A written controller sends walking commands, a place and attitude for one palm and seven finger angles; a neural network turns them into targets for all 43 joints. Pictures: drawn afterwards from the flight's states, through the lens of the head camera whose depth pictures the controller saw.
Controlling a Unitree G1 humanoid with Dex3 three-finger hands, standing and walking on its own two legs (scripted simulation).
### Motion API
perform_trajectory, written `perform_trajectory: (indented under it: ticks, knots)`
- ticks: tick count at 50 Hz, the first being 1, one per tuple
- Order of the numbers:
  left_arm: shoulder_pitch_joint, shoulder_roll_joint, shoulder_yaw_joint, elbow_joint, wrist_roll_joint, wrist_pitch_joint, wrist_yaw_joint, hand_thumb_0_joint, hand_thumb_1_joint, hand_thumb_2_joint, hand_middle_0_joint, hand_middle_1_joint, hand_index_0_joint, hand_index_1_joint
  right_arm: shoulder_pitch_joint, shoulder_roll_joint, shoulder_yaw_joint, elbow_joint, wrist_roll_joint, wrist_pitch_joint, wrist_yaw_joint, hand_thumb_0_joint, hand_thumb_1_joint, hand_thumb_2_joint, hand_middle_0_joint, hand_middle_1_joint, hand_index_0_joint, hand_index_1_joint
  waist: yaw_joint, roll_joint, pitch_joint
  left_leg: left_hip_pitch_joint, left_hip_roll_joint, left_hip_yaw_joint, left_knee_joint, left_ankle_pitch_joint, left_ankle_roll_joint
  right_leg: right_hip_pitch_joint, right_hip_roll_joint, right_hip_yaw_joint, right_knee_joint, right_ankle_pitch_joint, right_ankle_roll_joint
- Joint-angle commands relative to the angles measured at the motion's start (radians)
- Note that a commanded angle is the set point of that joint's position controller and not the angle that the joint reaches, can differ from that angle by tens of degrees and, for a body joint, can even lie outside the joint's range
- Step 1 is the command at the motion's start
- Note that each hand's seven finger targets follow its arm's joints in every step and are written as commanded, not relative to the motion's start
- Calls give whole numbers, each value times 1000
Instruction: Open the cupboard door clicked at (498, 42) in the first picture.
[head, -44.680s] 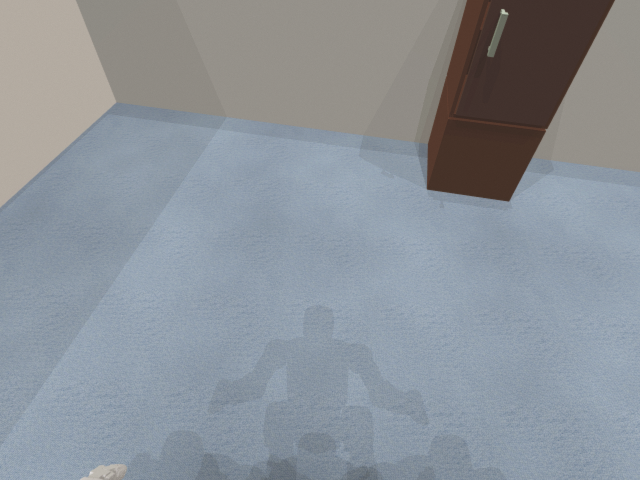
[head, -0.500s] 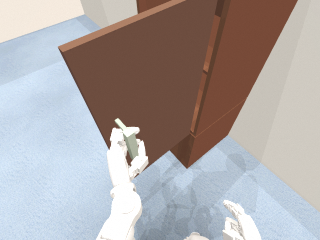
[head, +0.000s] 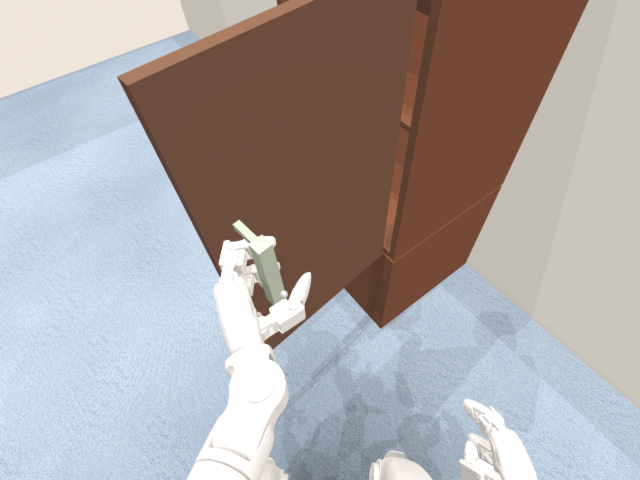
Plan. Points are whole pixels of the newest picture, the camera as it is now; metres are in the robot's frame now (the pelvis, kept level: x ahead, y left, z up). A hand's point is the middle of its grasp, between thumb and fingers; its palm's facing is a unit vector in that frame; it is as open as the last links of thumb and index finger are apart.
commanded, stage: open thumb and fingers to let go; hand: left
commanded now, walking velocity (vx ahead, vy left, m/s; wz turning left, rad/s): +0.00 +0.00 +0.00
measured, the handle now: (260, 265) +0.38 +0.09 +0.05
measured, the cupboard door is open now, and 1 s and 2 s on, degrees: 96 95 95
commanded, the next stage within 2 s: slide the hand sideways off the handle in 0.50 s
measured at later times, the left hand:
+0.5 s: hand (286, 289) +0.34 +0.05 +0.05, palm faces +0.28 -0.96 -0.02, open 15.2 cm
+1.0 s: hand (272, 317) +0.30 +0.07 +0.05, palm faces -0.15 -0.99 +0.03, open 16.3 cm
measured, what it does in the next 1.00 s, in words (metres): shifts its weight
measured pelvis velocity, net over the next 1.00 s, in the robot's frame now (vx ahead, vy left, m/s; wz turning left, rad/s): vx -0.01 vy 0.06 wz -0.04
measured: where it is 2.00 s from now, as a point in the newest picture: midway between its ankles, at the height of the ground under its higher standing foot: outside the picture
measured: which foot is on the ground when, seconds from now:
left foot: down 0.00-1.00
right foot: down 0.00-1.00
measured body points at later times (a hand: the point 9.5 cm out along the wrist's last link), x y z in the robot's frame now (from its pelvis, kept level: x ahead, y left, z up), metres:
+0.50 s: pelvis -0.01 +0.03 +0.00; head +0.04 +0.01 +0.44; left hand +0.32 +0.10 +0.05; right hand +0.13 -0.19 -0.12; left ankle +0.01 +0.16 -0.67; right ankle +0.03 -0.06 -0.67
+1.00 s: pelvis -0.01 +0.06 -0.01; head +0.05 +0.04 +0.44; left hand +0.30 +0.12 +0.05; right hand +0.14 -0.18 -0.10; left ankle +0.01 +0.16 -0.67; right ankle +0.03 -0.06 -0.67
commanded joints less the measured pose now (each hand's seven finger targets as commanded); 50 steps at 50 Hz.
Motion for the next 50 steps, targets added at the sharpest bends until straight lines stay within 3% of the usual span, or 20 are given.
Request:
perform_trajectory:
  ticks: [1, 4, 6, 11, 12, 14, 16, 24, 30, 31, 32, 33, 35, 36, 38, 40, 41, 43, 46, 50]
  knots:
    - [-287, -32, 5, -164, 32, -86, 7, 0, -290, 390, -315, -1222, -315, -1222, -55, -71, -24, -133, 4, -42, -14, 0, -900, -900, 200, 300, 200, 300, -22, -164, -271, -30, -63, 14, -46, 73, 50, 300, -39, 245, -264, 95, 89]
    - [-326, -45, 9, -129, 28, -85, 16, 0, -500, 300, -300, -1200, -300, -1200, -55, -69, -24, -128, 3, -39, -18, 0, -900, -900, 200, 300, 200, 300, -23, -159, -278, -29, -64, 20, -51, 67, 51, 295, -35, 241, -264, 65, 86]
    - [-349, -44, 14, -101, 31, -80, 25, 0, -500, 300, -300, -1200, -300, -1200, -57, -73, -23, -131, 3, -38, -18, 0, -900, -900, 200, 300, 200, 300, -22, -163, -275, -25, -62, 18, -58, 65, 54, 280, -25, 223, -260, 40, 79]
    - [-399, -44, 20, -69, 33, -82, 44, 0, -500, 300, -258, -950, -258, -950, -55, -77, -22, -123, 2, -34, -24, 0, -900, -900, 200, 300, 200, 300, -26, -175, -271, -15, -60, 20, -71, 55, 56, 262, -12, 201, -259, 0, 73]
    - [-411, -56, 13, -61, 30, -81, 47, 0, -500, 300, -250, -900, -250, -900, -57, -75, -20, -122, 1, -34, -23, 0, -900, -900, 200, 300, 200, 300, -28, -141, -268, -13, -60, 26, -71, 54, 56, 252, -12, 201, -257, -1, 72]
    - [-434, -69, 6, -41, 35, -80, 55, 0, -500, 300, -233, -800, -233, -800, -47, -75, -19, -115, -1, -33, -22, 0, -900, -900, 200, 300, 200, 300, -33, -151, -264, -1, -59, 23, -78, 59, 56, 240, -4, 177, -244, 11, 70]
    - [-411, -70, 10, -32, 41, -79, 60, 0, -500, 300, -217, -700, -217, -700, -46, -79, -21, -119, -4, -34, -19, 0, -900, -900, 200, 300, 200, 300, -21, -148, -284, 11, -57, 21, -86, 75, 56, 240, 6, 152, -225, 41, 63]
    - [-440, -117, -13, -18, 44, -76, 80, 0, -500, 300, -150, -300, -150, -300, -46, -75, -17, -116, -6, -31, -6, 0, -900, -900, 200, 300, 200, 300, -18, -109, -280, 50, -49, 18, -106, 101, 50, 202, 26, 98, -182, 85, 53]
    - [-479, -123, -9, -5, 31, -62, 89, 0, -500, 300, -150, -300, -150, -300, -61, -77, -12, -114, -6, -30, -4, 0, -900, -900, 200, 300, 200, 300, -23, -125, -268, 41, -50, 17, -106, 72, 51, 182, 28, 98, -187, 47, 56]
    - [-464, -32, -241, -21, 165, -102, -124, 0, -500, 300, -150, -300, -150, -300, 23, -106, -15, -86, -4, -23, -7, 0, -900, -900, 200, 300, 200, 300, -116, -177, -209, 46, -46, 11, -79, 87, 69, 149, 22, 113, -164, 141, 56]
    - [-515, 47, -157, -118, 124, -154, -237, 0, -500, 300, -150, -300, -150, -300, 32, -112, -28, -127, 10, -26, -12, 0, -900, -900, 200, 300, 200, 300, -75, -119, -333, 59, -54, 16, -67, 118, 74, 207, 9, 129, -144, 198, 50]
    - [-485, 73, -160, -143, 106, -179, -327, 0, -500, 300, -150, -300, -150, -300, 24, -110, -29, -140, 18, -26, -17, 0, -900, -900, 200, 300, 200, 300, -59, -85, -378, 85, -52, 20, -66, 131, 72, 239, 8, 138, -133, 229, 47]
    - [-454, 38, -191, -128, 12, -180, -486, 0, -500, 300, -150, -300, -150, -300, 28, -111, -18, -171, 47, -34, -22, 0, -900, -900, 200, 300, 200, 300, -69, -78, -310, 89, -53, 13, -80, 109, 74, 226, 11, 131, -146, 211, 47]
    - [-456, 20, -178, -144, -51, -167, -530, 0, -500, 300, -150, -300, -150, -300, 20, -114, -14, -187, 62, -40, -25, 0, -900, -900, 200, 300, 200, 300, -63, -44, -299, 107, -52, 8, -94, 96, 70, 210, 16, 121, -152, 175, 44]
    - [-397, -26, -149, -114, -152, -128, -555, 0, -500, 300, -150, -300, -150, -300, 17, -115, -6, -200, 81, -47, -25, 0, -900, -900, 200, 300, 200, 300, -52, -83, -229, 104, -48, -6, -123, 55, 63, 178, 28, 98, -172, 93, 51]
    - [-329, -3, -87, -121, -191, -103, -533, 0, -500, 300, -150, -300, -150, -300, 20, -125, -7, -213, 85, -50, -21, 0, -900, -900, 200, 300, 200, 300, -27, -135, -230, 89, -50, -9, -137, 59, 61, 202, 30, 90, -175, 74, 54]
    - [-296, 17, -66, -138, -185, -102, -516, 0, -500, 300, -150, -300, -150, -300, 17, -131, -7, -224, 82, -53, -17, 0, -900, -900, 200, 300, 200, 300, -11, -140, -247, 87, -51, -12, -138, 85, 60, 212, 30, 84, -160, 93, 51]
    - [-258, 33, -63, -183, -145, -110, -481, 0, -500, 300, -150, -300, -150, -300, 25, -127, -13, -233, 74, -50, -3, 0, -900, -900, 200, 300, 200, 300, -5, -111, -257, 86, -49, -3, -122, 114, 58, 201, 25, 86, -138, 125, 51]
    - [-183, 71, -53, -189, -83, -120, -450, 0, -500, 300, -150, -300, -150, -300, 31, -132, -18, -245, 66, -40, 12, 0, -900, -900, 200, 300, 200, 300, 0, -144, -233, 51, -47, -4, -106, 114, 61, 186, 26, 91, -124, 126, 48]
    - [-121, 79, -68, -289, -56, -125, -452, 0, -500, 300, -150, -300, -150, -300, 29, -122, -20, -269, 65, -31, 17, 0, -900, -900, 200, 300, 200, 300, 6, -63, -259, 71, -47, 7, -96, 134, 57, 188, 26, 94, -105, 156, 43]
